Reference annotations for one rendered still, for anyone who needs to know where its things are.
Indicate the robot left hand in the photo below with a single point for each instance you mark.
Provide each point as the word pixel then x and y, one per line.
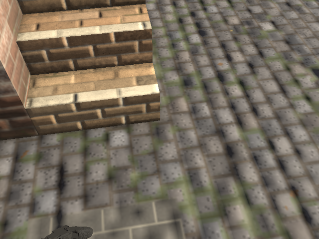
pixel 66 232

